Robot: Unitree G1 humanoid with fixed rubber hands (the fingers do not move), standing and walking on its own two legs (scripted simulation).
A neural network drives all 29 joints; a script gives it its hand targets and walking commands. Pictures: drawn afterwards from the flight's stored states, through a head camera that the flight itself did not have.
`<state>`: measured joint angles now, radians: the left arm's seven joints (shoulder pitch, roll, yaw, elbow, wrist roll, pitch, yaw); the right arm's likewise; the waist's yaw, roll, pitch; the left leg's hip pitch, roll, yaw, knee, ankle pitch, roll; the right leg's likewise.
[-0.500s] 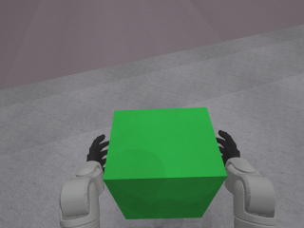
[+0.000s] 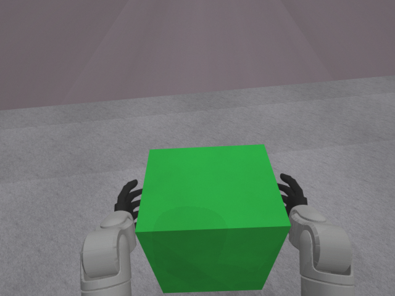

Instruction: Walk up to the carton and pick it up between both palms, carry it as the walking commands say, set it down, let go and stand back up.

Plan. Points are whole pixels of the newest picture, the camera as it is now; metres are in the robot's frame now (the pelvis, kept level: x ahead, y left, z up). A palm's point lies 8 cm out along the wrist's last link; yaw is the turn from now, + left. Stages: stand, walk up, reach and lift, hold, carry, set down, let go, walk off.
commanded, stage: carry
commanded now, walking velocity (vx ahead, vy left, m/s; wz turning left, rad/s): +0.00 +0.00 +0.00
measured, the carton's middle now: (209, 224) +0.28 +0.00 +0.00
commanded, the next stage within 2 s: hold in 1.46 s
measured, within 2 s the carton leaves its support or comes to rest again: neither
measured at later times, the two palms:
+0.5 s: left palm (119, 233) +0.22 +0.16 +0.09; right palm (305, 232) +0.22 -0.15 +0.09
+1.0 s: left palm (133, 231) +0.22 +0.14 +0.09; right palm (316, 232) +0.22 -0.18 +0.08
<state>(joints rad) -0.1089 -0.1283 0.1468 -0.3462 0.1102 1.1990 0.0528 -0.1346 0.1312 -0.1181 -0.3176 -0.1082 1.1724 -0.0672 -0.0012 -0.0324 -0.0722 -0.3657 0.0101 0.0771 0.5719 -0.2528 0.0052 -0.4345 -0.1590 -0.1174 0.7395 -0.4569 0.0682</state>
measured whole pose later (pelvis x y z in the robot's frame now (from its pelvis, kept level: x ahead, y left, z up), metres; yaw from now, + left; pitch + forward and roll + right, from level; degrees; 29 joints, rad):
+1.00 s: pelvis -0.03 -0.02 +0.00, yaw +0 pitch +3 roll +1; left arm -0.12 -0.13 0.12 -0.30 0.10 1.17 0.07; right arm -0.11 0.13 -0.15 -0.32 -0.11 1.16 -0.06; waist 0.00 0.01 -0.11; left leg -0.40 0.04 0.06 0.52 -0.17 -0.02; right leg -0.39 -0.06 -0.11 0.57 -0.23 -0.01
